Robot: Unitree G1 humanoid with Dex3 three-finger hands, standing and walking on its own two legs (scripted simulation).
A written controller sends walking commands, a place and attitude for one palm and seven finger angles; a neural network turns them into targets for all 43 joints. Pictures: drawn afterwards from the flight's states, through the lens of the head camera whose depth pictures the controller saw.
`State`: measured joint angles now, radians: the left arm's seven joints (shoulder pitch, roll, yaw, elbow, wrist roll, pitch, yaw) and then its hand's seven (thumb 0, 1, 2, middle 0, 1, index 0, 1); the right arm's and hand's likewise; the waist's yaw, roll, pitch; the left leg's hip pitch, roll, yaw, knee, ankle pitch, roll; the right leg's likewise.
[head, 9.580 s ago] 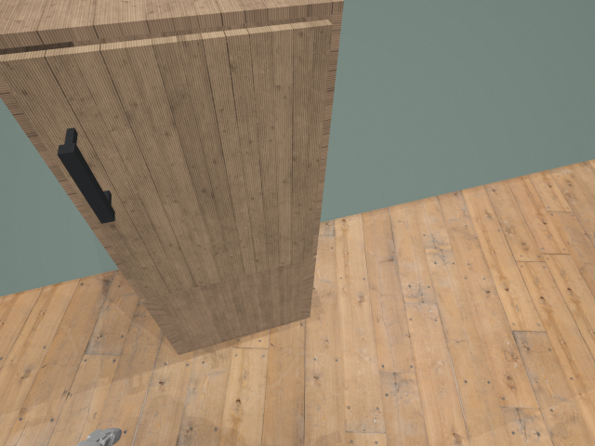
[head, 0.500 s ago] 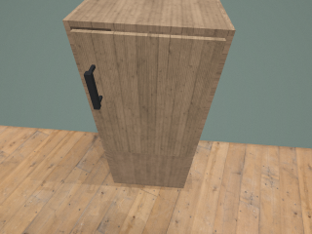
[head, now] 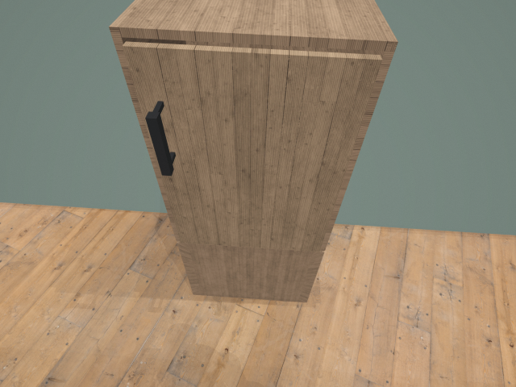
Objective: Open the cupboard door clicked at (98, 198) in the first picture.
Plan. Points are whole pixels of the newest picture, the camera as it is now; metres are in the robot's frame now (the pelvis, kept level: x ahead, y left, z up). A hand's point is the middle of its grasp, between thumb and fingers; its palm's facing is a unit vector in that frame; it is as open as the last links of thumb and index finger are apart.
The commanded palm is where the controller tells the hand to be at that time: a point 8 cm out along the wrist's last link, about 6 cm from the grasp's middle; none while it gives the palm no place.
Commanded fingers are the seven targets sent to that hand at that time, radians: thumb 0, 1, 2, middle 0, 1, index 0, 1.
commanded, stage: look again from close up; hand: left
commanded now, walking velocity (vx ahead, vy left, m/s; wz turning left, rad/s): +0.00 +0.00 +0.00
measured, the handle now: (163, 139) +0.53 +0.23 +0.08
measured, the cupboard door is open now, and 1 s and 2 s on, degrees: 0 0 0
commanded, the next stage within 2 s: raise the hand with hooked fingers in 0.06 s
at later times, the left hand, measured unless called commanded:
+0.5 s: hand (143, 347) +0.18 +0.18 -0.02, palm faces -0.03 -1.00 -0.03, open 8.1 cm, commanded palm +0.12 +0.26 -0.04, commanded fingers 0.00 0.48 0.72 -0.23 -0.57 -0.23 -0.57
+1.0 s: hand (98, 325) +0.20 +0.24 +0.01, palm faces +0.05 -1.00 -0.03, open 11.1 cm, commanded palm +0.16 +0.29 +0.02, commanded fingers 0.00 -0.10 0.47 -0.27 -0.94 -0.27 -0.94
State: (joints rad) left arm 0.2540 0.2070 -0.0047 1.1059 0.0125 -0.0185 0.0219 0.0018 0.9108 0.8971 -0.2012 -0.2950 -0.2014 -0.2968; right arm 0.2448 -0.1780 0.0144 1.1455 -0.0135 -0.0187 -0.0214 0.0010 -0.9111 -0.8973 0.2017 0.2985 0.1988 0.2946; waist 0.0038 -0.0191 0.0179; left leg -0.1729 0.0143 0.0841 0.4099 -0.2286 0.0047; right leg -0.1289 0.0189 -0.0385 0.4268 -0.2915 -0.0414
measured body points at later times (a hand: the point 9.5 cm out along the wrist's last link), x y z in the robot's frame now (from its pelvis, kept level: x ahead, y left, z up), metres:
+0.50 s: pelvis -0.03 +0.00 -0.05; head +0.00 +0.00 +0.40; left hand +0.17 +0.24 -0.01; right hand +0.18 -0.24 -0.10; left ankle -0.01 +0.11 -0.74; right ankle -0.04 -0.09 -0.74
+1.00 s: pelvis -0.03 +0.01 -0.05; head +0.01 +0.01 +0.40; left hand +0.19 +0.30 +0.02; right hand +0.11 -0.22 -0.14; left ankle -0.01 +0.12 -0.74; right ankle -0.04 -0.09 -0.74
